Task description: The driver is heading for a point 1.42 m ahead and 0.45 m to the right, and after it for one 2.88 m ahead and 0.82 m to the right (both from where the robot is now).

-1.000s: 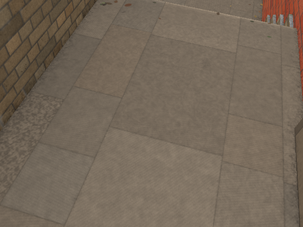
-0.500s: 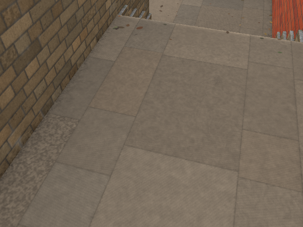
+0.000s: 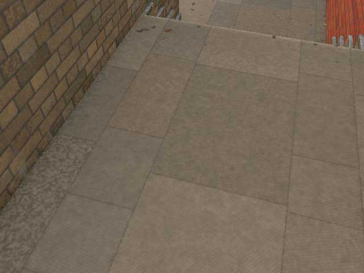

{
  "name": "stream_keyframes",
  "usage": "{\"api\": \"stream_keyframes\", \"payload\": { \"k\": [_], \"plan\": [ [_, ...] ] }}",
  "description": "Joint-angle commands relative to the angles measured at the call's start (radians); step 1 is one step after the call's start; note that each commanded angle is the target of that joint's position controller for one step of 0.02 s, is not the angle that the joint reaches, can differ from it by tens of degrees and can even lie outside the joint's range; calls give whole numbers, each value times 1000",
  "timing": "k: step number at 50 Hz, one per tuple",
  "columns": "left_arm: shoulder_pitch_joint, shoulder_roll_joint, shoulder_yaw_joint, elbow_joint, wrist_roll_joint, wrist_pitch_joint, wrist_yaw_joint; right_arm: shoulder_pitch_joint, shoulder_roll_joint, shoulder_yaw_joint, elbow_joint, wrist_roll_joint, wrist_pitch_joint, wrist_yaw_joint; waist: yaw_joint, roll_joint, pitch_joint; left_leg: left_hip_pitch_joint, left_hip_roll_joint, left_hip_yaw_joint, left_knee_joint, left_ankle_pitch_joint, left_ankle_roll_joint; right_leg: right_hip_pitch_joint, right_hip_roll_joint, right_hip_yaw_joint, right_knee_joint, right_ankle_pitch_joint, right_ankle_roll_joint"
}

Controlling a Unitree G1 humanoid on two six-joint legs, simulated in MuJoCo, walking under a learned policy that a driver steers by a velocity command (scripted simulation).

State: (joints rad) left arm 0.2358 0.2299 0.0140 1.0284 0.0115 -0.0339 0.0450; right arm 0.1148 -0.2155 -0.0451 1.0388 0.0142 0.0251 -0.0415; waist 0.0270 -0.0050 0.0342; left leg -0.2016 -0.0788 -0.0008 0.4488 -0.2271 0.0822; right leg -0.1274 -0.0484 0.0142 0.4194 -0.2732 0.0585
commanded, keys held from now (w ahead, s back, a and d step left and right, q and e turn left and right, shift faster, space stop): no key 0.28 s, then w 0.72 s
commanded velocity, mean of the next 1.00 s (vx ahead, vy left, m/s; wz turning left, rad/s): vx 0.25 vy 0.00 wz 0.00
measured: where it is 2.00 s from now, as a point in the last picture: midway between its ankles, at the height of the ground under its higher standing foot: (204, 187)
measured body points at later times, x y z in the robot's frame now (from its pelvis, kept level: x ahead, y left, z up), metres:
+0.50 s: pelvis +0.03 -0.01 +0.00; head +0.03 -0.02 +0.45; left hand +0.06 +0.25 -0.14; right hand +0.05 -0.27 -0.15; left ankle +0.01 +0.07 -0.74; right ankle -0.03 -0.13 -0.68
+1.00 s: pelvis +0.21 -0.08 +0.01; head +0.22 -0.10 +0.46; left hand +0.13 +0.15 -0.13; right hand +0.37 -0.34 -0.12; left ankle +0.38 +0.10 -0.67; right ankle +0.11 -0.17 -0.74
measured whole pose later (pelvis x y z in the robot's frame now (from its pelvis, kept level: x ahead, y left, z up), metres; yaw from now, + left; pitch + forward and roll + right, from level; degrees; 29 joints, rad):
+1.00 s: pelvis +0.21 -0.08 +0.01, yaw -1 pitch +1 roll +1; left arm 0.44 0.17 0.02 1.09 0.01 -0.10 0.01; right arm 0.09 -0.27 -0.08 0.90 0.04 -0.06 -0.01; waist 0.09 0.03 0.00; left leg -0.69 0.11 -0.01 0.77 0.05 0.01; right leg 0.03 0.01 -0.03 0.22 -0.27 -0.04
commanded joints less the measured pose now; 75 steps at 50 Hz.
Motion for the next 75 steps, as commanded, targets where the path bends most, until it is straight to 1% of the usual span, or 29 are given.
{"api": "stream_keyframes", "payload": {
  "k": [1,14,16,19,22,26,30,31,33,34,35,36,37,39,41,44,49,53,55,58,59,60,61,62,63,65,67,69,75],
  "plan": [
    [38,97,16,-19,-1,-8,4,-23,-114,-19,-26,0,-8,-2,-1,14,-29,47,118,-119,-102,171,24,-52,-1,-12,-44,99,-9],
    [76,85,11,13,-2,-10,9,-20,-111,-16,14,2,-4,-2,-4,10,-26,47,113,-113,-107,177,28,-61,-3,-17,-45,98,-7],
    [95,71,10,26,-8,-7,12,14,-119,-20,29,7,-2,-3,-15,31,-32,39,109,-125,-148,-144,43,-77,29,-58,6,-57,-15],
    [19,55,9,-17,-17,-21,17,115,-181,-45,40,20,-11,-1,-62,130,47,6,257,-366,-303,-605,144,-248,59,-93,230,-202,-44],
    [-30,87,27,-44,-34,-61,-3,160,-168,-47,26,3,-66,4,-74,126,78,91,408,-569,-372,-491,246,-470,-22,38,581,-293,-84],
    [-39,89,43,-44,-30,-90,-33,147,-118,-32,-4,20,-98,7,-36,52,23,198,329,-373,-338,-226,176,-561,-79,45,520,-141,-87],
    [-40,42,27,-38,-29,-78,-35,130,-205,-53,-37,35,-83,6,-6,88,18,-39,241,-208,-305,-181,144,-230,-7,-64,211,-86,-51],
    [2,50,31,-17,-33,-73,-32,119,-209,-55,-42,41,-82,11,20,77,15,-115,229,-187,-269,-197,134,-116,20,-99,140,11,-47],
    [133,75,45,39,-33,-62,-23,135,-155,-40,-44,39,-87,19,70,48,-7,-232,185,-160,-139,-192,103,86,64,-124,109,26,-49],
    [230,99,57,62,-32,-61,-23,125,-94,-23,-54,33,-95,24,109,-16,-32,-291,133,-94,55,-114,56,188,3,-25,76,-9,-79],
    [340,214,79,66,-20,-65,-24,109,-14,-1,-89,17,-106,27,127,-285,-80,-430,39,49,446,-190,-16,271,-238,338,-90,-130,-172],
    [351,236,79,77,8,-79,-40,118,-52,-11,-123,31,-117,21,99,-300,-101,-556,25,-40,660,-319,-4,238,-399,739,-235,-366,-299],
    [228,210,69,42,6,-90,-44,109,-100,-19,-130,46,-122,24,49,-192,-16,-630,107,-88,777,-250,13,154,-404,730,-246,-524,-312],
    [84,143,48,-9,1,-92,-62,129,-123,-28,-121,41,-126,31,6,-118,45,-624,165,-62,758,-79,15,70,-292,506,-264,-400,-241],
    [79,95,32,-2,1,-90,-66,99,-126,-39,-126,34,-121,23,-1,-122,74,-559,192,-45,638,42,-10,12,-213,326,-289,-163,-197],
    [181,116,38,32,0,-85,-45,32,-97,-38,-152,30,-108,13,23,-88,85,-595,193,-18,527,156,-55,67,-187,223,-311,35,-206],
    [209,105,28,13,-10,-77,-30,-131,-60,-23,-208,26,-100,38,57,-93,83,-538,170,27,271,338,-86,74,-137,82,-315,245,-202],
    [255,103,28,17,-21,-79,-39,-249,-61,-9,-267,28,-101,69,76,-80,117,-486,152,41,154,358,-38,126,-162,46,-318,305,-212],
    [258,133,40,22,-23,-70,-36,-259,-74,-8,-276,14,-109,74,57,-94,134,-464,147,42,121,314,1,171,-194,23,-287,424,-214],
    [228,164,53,17,-35,-57,-27,-138,-142,-33,-255,4,-115,79,-41,-126,36,-265,87,65,89,190,25,253,-218,5,-120,783,-182],
    [203,169,52,14,-28,-45,-24,41,-178,-58,-202,7,-114,73,-135,-129,-69,-55,44,100,92,188,38,224,-184,-22,75,947,-168],
    [193,144,40,-10,-15,-46,-25,227,-244,-82,-148,6,-106,61,-204,-96,-206,260,135,0,147,219,78,37,-140,-39,328,785,-132],
    [358,-1,1,-20,-5,-62,-40,335,-345,-103,-124,-15,-96,61,-124,202,-431,690,411,-471,85,14,249,-354,46,-23,745,135,-69],
    [364,-4,-4,0,-39,-94,-49,343,-276,-78,-114,-15,-92,71,-137,283,-540,708,496,-830,-187,-195,302,-482,122,122,945,-293,-70],
    [209,111,27,-42,-66,-109,-52,245,-191,-53,-120,1,-101,72,-136,196,-330,553,447,-677,-207,-219,227,-592,45,125,1020,-255,-97],
    [64,124,38,-88,-52,-113,-38,75,-110,-23,-145,-8,-121,75,-69,16,-117,202,374,-390,-243,1,162,-561,-62,72,923,-65,-120],
    [103,77,43,-87,-34,-88,-36,52,-70,-10,-126,-24,-133,80,-7,67,-81,50,306,-252,-294,87,141,-444,-112,82,832,23,-124],
    [112,64,51,-89,-39,-63,-36,84,-93,-12,-104,-19,-136,69,14,71,-35,-12,294,-185,-333,134,151,-446,-119,61,778,25,-113],
    [-126,70,59,-180,-15,-58,-47,186,-148,-18,-75,-15,-127,35,-32,51,45,-4,250,-59,-374,224,135,-547,-97,10,380,350,-63]
  ]
}}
